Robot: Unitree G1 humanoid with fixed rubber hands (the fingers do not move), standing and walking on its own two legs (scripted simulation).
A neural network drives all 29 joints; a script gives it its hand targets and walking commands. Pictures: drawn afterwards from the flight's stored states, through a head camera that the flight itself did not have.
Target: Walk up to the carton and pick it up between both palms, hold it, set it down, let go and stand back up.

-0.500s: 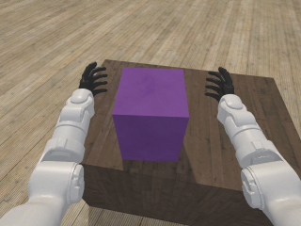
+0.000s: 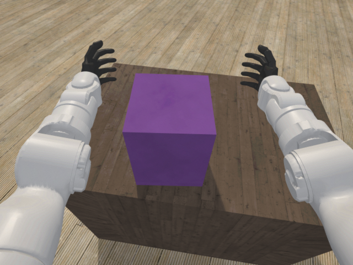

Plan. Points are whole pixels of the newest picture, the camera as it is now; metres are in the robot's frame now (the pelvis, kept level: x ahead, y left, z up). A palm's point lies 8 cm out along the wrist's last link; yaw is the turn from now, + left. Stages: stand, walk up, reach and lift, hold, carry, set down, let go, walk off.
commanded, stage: reach and lift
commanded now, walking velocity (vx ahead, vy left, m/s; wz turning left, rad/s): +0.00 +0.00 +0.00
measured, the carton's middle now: (170, 132) +0.47 +0.05 +0.00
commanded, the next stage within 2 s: none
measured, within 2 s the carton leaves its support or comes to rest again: neither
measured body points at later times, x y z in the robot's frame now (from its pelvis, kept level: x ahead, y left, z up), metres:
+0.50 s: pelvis +0.00 +0.01 -0.01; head +0.08 +0.03 +0.43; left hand +0.47 +0.20 +0.07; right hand +0.47 -0.16 +0.07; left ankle +0.00 +0.13 -0.74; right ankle +0.00 -0.12 -0.74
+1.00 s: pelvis +0.00 +0.01 -0.01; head +0.09 +0.03 +0.43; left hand +0.47 +0.19 +0.06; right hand +0.47 -0.11 +0.06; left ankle +0.00 +0.13 -0.74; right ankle +0.00 -0.12 -0.74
